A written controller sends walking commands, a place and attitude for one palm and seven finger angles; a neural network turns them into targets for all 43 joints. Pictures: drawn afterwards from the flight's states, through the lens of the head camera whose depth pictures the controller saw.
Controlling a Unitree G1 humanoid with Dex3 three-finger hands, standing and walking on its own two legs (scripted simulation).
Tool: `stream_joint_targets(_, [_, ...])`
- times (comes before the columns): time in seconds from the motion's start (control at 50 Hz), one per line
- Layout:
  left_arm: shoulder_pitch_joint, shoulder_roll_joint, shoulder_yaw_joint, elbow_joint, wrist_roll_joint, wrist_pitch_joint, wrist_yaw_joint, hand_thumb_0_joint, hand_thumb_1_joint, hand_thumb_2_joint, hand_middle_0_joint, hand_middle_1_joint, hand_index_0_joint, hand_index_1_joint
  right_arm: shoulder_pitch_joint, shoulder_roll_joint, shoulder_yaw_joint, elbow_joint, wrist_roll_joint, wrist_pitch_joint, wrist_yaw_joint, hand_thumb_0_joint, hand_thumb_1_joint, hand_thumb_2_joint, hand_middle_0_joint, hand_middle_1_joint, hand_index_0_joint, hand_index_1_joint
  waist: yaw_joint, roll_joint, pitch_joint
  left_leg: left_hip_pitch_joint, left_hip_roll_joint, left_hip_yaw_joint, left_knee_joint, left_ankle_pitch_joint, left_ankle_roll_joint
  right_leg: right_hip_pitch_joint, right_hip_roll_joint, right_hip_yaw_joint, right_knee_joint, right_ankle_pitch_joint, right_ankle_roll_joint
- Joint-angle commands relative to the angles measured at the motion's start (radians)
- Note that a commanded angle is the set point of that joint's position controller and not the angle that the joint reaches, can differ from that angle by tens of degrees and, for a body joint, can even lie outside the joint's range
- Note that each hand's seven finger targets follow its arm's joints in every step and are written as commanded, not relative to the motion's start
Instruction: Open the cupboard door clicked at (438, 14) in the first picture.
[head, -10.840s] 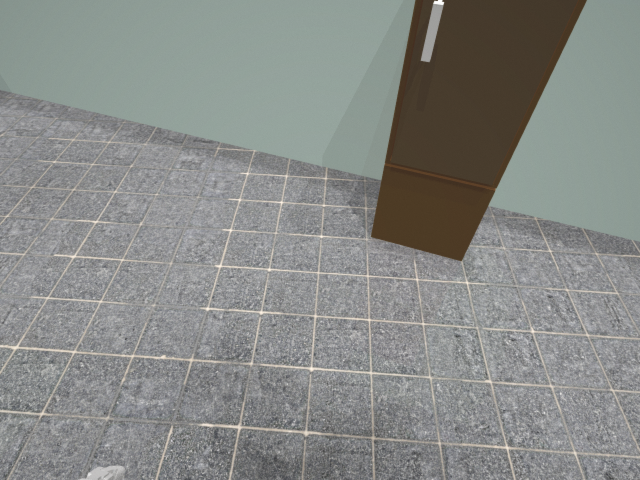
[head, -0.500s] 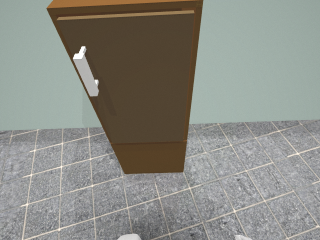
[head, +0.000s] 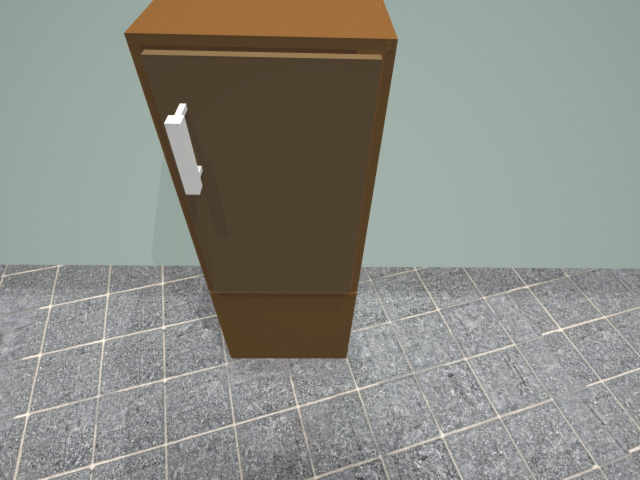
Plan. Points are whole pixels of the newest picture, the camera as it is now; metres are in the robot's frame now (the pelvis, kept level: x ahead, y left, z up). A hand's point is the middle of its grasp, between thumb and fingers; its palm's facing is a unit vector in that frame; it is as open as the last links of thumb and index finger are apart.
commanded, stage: come to a stop and stand still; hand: left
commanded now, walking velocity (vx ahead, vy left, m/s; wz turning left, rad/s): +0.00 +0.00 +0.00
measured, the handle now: (188, 149) +0.57 +0.27 +0.10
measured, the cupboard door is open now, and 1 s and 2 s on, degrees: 0 0 0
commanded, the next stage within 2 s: look again from close up in 0.24 s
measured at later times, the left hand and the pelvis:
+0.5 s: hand out of the picture -0.03 +0.17 -0.18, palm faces +0.01 -0.99 -0.16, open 7.4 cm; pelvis -0.01 +0.02 -0.01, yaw -1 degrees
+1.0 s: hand out of the picture -0.03 +0.19 -0.18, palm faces +0.03 -0.98 -0.17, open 7.4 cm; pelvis -0.02 +0.03 +0.00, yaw +0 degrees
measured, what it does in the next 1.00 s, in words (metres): stands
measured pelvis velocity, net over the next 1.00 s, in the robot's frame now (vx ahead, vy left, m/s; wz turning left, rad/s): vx -0.02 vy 0.03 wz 0.00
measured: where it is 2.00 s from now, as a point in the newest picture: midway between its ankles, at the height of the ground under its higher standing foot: outside the picture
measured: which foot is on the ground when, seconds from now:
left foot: down 0.00-1.00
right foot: down 0.00-1.00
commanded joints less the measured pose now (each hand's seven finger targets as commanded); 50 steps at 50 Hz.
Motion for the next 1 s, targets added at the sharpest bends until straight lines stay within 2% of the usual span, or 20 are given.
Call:
stream_joint_targets(0.0, [0.056,0.081,0.017,-0.022,0.004,-0.009,0.007,0.0,0.9,0.9,-0.2,-0.3,-0.2,-0.3,0.071,-0.087,-0.019,-0.032,-0.001,-0.014,-0.008,0.0,-0.9,-0.9,0.2,0.3,0.2,0.3,-0.003,-0.005,0.1,-0.152,0.058,-0.064,-0.125,-0.093,0.042,-0.012,-0.113,0.162,-0.132,-0.171,0.022])
stream_joint_targets(0.1, [0.09,0.06,0.016,-0.017,0.005,-0.015,0.01,0.0,0.9,0.9,-0.2,-0.3,-0.2,-0.3,0.107,-0.072,-0.019,-0.03,0.001,-0.022,-0.009,0.0,-0.9,-0.9,0.2,0.3,0.2,0.3,-0.007,-0.008,0.066,-0.136,0.057,-0.06,-0.117,-0.071,0.048,-0.013,-0.113,0.16,-0.12,-0.143,0.022])
stream_joint_targets(0.24, [0.127,0.035,0.009,0.0,0.006,-0.021,0.014,0.0,0.9,0.9,-0.2,-0.3,-0.2,-0.3,0.124,-0.057,-0.014,-0.022,0.006,-0.03,-0.013,0.0,-0.9,-0.9,0.2,0.3,0.2,0.3,-0.006,0.02,0.067,-0.135,0.069,-0.067,-0.124,-0.049,0.051,-0.011,-0.11,0.147,-0.093,-0.073,0.019])
stream_joint_targets(0.3, [0.138,0.026,0.007,0.005,0.005,-0.024,0.015,0.0,0.9,0.9,-0.2,-0.3,-0.2,-0.3,0.13,-0.052,-0.013,-0.02,0.007,-0.035,-0.014,0.0,-0.9,-0.9,0.2,0.3,0.2,0.3,-0.007,0.006,0.067,-0.129,0.069,-0.064,-0.117,-0.016,0.05,-0.01,-0.112,0.142,-0.077,-0.033,0.018])
stream_joint_targets(0.32, [0.217,0.06,-0.006,0.033,0.018,-0.051,0.055,0.0,0.9,0.9,-0.2,-0.3,-0.2,-0.3,-0.012,-0.105,-0.013,-0.092,0.008,-0.053,0.001,0.0,-0.9,-0.9,0.2,0.3,0.2,0.3,0.039,0.053,0.081,-0.176,0.08,0.012,0.079,0.068,0.017,-0.001,-0.16,0.163,-0.001,0.292,0.01])
stream_joint_targets(0.34, [0.208,0.103,-0.006,0.038,0.013,-0.065,0.045,0.0,0.9,0.9,-0.2,-0.3,-0.2,-0.3,-0.003,-0.077,-0.007,-0.12,0.017,-0.047,0.006,0.0,-0.9,-0.9,0.2,0.3,0.2,0.3,-0.003,0.013,0.044,-0.158,0.05,0.008,0.078,0.049,0.01,0.019,-0.193,0.17,0.0,0.431,-0.009])
stream_joint_targets(0.36, [0.194,0.09,-0.001,0.005,0.011,-0.066,0.042,0.0,0.9,0.9,-0.2,-0.3,-0.2,-0.3,0.114,-0.044,-0.008,-0.118,0.009,-0.045,0.002,0.0,-0.9,-0.9,0.2,0.3,0.2,0.3,-0.039,-0.005,-0.133,-0.103,0.025,-0.012,0.07,-0.036,0.019,0.094,-0.205,0.208,0.022,0.294,-0.025])
stream_joint_targets(0.38, [0.156,0.081,-0.001,-0.01,0.013,-0.062,0.036,0.0,0.9,0.9,-0.2,-0.3,-0.2,-0.3,0.134,-0.053,-0.009,-0.105,0.006,-0.049,-0.002,0.0,-0.9,-0.9,0.2,0.3,0.2,0.3,-0.045,-0.002,-0.167,-0.079,0.028,-0.023,0.052,0.042,0.029,0.094,-0.181,0.181,0.053,0.262,-0.03])
stream_joint_targets(0.4, [0.136,0.069,-0.003,-0.021,0.01,-0.054,0.029,0.0,0.9,0.9,-0.2,-0.3,-0.2,-0.3,0.126,-0.06,-0.01,-0.102,0.006,-0.047,-0.004,0.0,-0.9,-0.9,0.2,0.3,0.2,0.3,-0.04,0.01,-0.108,-0.094,0.043,-0.036,0.039,0.064,0.037,0.043,-0.154,0.158,0.039,0.122,-0.021])
stream_joint_targets(0.44, [0.116,0.053,-0.008,-0.029,0.013,-0.039,0.023,0.0,0.9,0.9,-0.2,-0.3,-0.2,-0.3,0.112,-0.068,-0.007,-0.114,0.002,-0.043,-0.004,0.0,-0.9,-0.9,0.2,0.3,0.2,0.3,-0.031,0.046,0.049,-0.178,0.063,-0.066,-0.012,0.041,0.05,-0.036,-0.117,0.132,0.02,-0.045,-0.008])
stream_joint_targets(0.46, [0.123,0.045,-0.01,-0.03,0.013,-0.038,0.02,0.0,0.9,0.9,-0.2,-0.3,-0.2,-0.3,0.109,-0.072,-0.006,-0.12,0.002,-0.044,-0.003,0.0,-0.9,-0.9,0.2,0.3,0.2,0.3,-0.025,0.042,0.078,-0.207,0.065,-0.078,-0.031,0.035,0.053,-0.036,-0.108,0.131,0.02,-0.046,-0.004])
stream_joint_targets(0.48, [0.127,0.043,-0.01,-0.03,0.012,-0.036,0.018,0.0,0.9,0.9,-0.2,-0.3,-0.2,-0.3,0.11,-0.078,-0.006,-0.125,0.001,-0.044,-0.003,0.0,-0.9,-0.9,0.2,0.3,0.2,0.3,-0.024,0.01,0.089,-0.223,0.063,-0.083,-0.047,0.002,0.056,-0.03,-0.103,0.131,0.018,-0.056,-0.001])
stream_joint_targets(0.52, [0.128,0.044,-0.011,-0.037,0.011,-0.034,0.017,0.0,0.9,0.9,-0.2,-0.3,-0.2,-0.3,0.107,-0.092,-0.006,-0.129,0.002,-0.046,-0.003,0.0,-0.9,-0.9,0.2,0.3,0.2,0.3,-0.02,0.01,0.105,-0.239,0.059,-0.091,-0.073,-0.035,0.059,-0.023,-0.103,0.131,0.013,-0.062,0.002])
stream_joint_targets(0.58, [0.132,0.047,-0.009,-0.043,0.01,-0.034,0.016,0.0,0.9,0.9,-0.2,-0.3,-0.2,-0.3,0.107,-0.098,-0.006,-0.128,0.001,-0.05,-0.002,0.0,-0.9,-0.9,0.2,0.3,0.2,0.3,-0.015,0.023,0.097,-0.23,0.058,-0.095,-0.09,-0.02,0.061,0.0,-0.105,0.128,0.014,-0.022,0.005])
stream_joint_targets(0.62, [0.129,0.051,-0.008,-0.046,0.009,-0.036,0.015,0.0,0.9,0.9,-0.2,-0.3,-0.2,-0.3,0.111,-0.101,-0.006,-0.126,0.001,-0.051,-0.002,0.0,-0.9,-0.9,0.2,0.3,0.2,0.3,-0.017,-0.003,0.086,-0.215,0.055,-0.09,-0.091,-0.004,0.062,0.012,-0.11,0.129,0.007,-0.004,0.005])
stream_joint_targets(0.68, [0.124,0.056,-0.008,-0.053,0.009,-0.035,0.014,0.0,0.9,0.9,-0.2,-0.3,-0.2,-0.3,0.109,-0.109,-0.004,-0.12,0.001,-0.051,-0.002,0.0,-0.9,-0.9,0.2,0.3,0.2,0.3,-0.015,0.016,0.084,-0.216,0.057,-0.09,-0.104,-0.005,0.06,0.024,-0.111,0.127,0.003,0.004,0.008])
stream_joint_targets(0.76, [0.123,0.058,-0.006,-0.058,0.009,-0.033,0.013,0.0,0.9,0.9,-0.2,-0.3,-0.2,-0.3,0.109,-0.111,-0.004,-0.112,0.001,-0.048,0.0,0.0,-0.9,-0.9,0.2,0.3,0.2,0.3,-0.015,0.002,0.092,-0.227,0.057,-0.094,-0.118,-0.047,0.059,0.023,-0.11,0.126,-0.007,-0.02,0.011])
stream_joint_targets(0.88, [0.134,0.053,-0.006,-0.053,0.009,-0.034,0.013,0.0,0.9,0.9,-0.2,-0.3,-0.2,-0.3,0.112,-0.106,-0.003,-0.099,0.001,-0.048,-0.001,0.0,-0.9,-0.9,0.2,0.3,0.2,0.3,-0.014,0.018,0.074,-0.212,0.055,-0.089,-0.12,-0.05,0.058,0.031,-0.114,0.131,-0.016,-0.012,0.011])
stream_joint_targets(0.94, [0.141,0.058,0.005,-0.055,0.018,-0.028,0.008,0.0,0.9,0.9,-0.2,-0.3,-0.2,-0.3,0.126,-0.116,-0.007,-0.09,-0.006,-0.037,0.002,0.0,-0.9,-0.9,0.2,0.3,0.2,0.3,-0.013,-0.002,0.087,-0.253,0.056,-0.107,-0.124,-0.258,0.073,0.012,-0.104,0.109,0.012,-0.221,0.008])
stream_joint_targets(0.98, [0.156,0.054,0.012,-0.068,0.024,-0.024,0.002,0.0,0.9,0.9,-0.2,-0.3,-0.2,-0.3,0.116,-0.124,-0.014,-0.102,-0.011,-0.031,0.004,0.0,-0.9,-0.9,0.2,0.3,0.2,0.3,-0.006,0.035,0.117,-0.297,0.062,-0.127,-0.134,-0.365,0.09,-0.021,-0.095,0.099,0.035,-0.305,0.006])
